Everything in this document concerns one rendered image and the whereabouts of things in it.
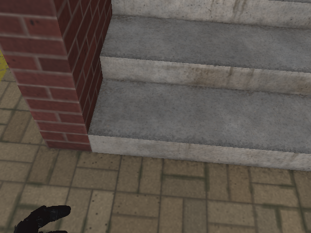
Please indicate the left robot hand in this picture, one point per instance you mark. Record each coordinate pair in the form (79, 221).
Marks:
(42, 216)

